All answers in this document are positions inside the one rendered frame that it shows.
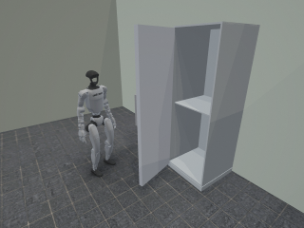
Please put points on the robot right foot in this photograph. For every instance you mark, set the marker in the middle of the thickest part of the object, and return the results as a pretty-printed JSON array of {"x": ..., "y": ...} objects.
[{"x": 96, "y": 172}]

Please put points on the robot left upper arm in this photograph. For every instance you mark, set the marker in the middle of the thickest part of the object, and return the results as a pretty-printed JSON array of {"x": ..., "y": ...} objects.
[{"x": 105, "y": 90}]

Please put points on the fridge door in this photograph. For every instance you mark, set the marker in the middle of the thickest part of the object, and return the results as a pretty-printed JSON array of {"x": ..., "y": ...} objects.
[{"x": 154, "y": 67}]

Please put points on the robot right upper arm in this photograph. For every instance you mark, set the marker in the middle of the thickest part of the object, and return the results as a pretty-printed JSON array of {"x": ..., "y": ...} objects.
[{"x": 81, "y": 100}]

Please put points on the robot right forearm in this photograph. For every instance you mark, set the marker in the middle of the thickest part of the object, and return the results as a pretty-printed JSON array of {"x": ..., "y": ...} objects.
[{"x": 81, "y": 122}]

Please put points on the robot head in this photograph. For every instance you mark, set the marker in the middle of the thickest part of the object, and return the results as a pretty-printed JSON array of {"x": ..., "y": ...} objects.
[{"x": 92, "y": 74}]

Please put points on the robot left forearm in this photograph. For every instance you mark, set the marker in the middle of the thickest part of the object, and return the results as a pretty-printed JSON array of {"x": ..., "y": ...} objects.
[{"x": 107, "y": 110}]

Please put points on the handle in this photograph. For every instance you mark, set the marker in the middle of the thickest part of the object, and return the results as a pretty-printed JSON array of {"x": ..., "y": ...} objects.
[{"x": 135, "y": 100}]

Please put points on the left robot hand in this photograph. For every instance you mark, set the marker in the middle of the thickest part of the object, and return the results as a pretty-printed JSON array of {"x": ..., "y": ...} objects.
[{"x": 113, "y": 122}]

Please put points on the right robot hand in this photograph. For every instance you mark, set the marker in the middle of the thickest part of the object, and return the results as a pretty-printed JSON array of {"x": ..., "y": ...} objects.
[{"x": 82, "y": 135}]

